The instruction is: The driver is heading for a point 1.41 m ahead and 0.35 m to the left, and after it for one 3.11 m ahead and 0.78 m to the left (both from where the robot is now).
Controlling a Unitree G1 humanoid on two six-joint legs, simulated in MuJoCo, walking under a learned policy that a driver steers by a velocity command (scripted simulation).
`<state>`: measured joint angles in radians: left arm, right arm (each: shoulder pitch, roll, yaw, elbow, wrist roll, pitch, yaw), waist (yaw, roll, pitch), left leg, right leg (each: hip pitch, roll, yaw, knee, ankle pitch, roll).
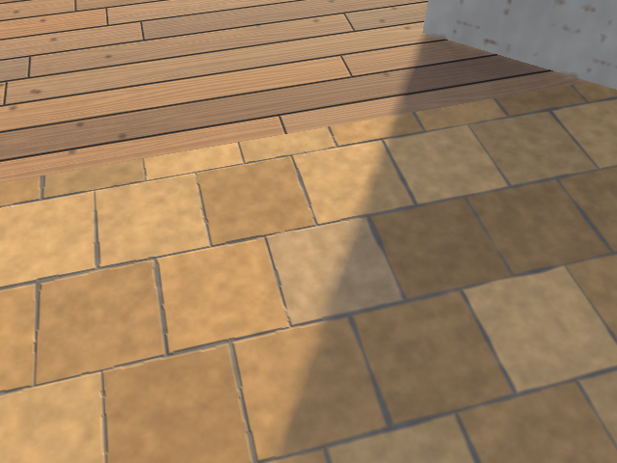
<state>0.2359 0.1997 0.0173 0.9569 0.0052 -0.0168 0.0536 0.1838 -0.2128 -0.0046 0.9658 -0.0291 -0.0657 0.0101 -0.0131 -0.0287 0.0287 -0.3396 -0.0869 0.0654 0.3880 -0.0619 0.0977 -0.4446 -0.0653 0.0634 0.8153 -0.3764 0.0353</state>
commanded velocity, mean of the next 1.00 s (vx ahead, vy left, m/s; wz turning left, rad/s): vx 0.02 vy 0.00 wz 0.00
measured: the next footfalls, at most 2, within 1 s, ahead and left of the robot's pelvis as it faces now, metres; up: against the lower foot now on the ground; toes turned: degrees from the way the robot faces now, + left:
right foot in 0.08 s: +0.09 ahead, -0.14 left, +0.00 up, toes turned +0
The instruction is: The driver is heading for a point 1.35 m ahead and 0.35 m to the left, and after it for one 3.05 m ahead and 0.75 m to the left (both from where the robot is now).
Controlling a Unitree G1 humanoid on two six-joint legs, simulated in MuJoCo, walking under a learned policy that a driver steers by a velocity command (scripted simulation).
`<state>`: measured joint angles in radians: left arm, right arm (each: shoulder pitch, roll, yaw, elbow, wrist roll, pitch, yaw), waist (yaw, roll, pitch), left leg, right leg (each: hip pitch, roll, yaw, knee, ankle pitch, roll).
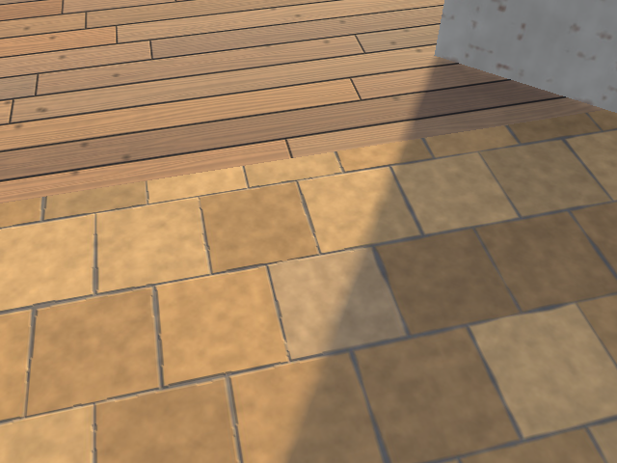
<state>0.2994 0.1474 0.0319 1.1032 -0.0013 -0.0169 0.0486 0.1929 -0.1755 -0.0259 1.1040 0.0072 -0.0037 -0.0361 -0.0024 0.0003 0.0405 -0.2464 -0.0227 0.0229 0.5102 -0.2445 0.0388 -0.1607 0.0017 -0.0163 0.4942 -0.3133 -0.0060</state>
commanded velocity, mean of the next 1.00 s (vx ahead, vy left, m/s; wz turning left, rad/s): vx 0.21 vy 0.00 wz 0.40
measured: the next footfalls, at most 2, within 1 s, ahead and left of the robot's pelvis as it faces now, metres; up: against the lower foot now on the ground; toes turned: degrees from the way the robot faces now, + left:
left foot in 0.66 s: +0.32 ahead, +0.11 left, +0.00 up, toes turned +17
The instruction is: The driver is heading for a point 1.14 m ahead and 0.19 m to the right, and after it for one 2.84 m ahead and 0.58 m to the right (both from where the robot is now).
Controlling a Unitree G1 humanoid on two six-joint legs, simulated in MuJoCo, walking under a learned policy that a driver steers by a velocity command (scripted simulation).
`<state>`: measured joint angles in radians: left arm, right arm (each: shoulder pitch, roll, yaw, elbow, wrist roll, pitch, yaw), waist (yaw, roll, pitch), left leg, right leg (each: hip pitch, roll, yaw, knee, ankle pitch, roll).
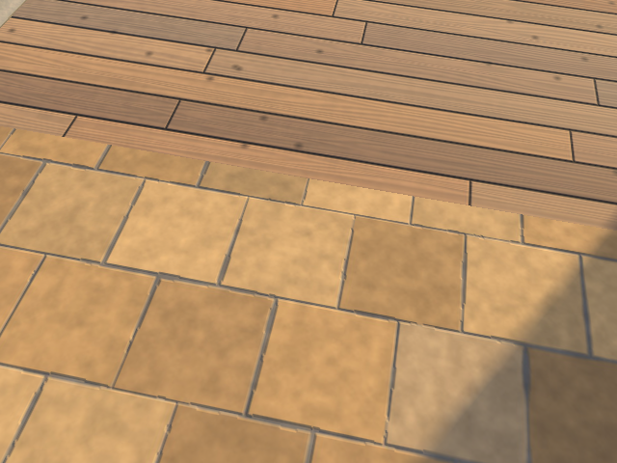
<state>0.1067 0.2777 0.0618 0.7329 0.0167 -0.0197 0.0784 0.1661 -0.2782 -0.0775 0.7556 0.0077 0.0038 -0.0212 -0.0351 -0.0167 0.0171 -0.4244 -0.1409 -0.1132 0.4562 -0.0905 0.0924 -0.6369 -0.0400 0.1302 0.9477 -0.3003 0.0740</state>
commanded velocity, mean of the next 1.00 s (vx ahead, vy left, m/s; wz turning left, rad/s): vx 0.05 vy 0.00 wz -0.02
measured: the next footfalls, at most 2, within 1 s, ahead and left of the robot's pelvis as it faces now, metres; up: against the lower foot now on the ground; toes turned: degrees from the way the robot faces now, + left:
right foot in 0.18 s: +0.10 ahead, -0.15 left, +0.00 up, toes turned +9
left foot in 0.50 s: +0.04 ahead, +0.10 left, +0.00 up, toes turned +5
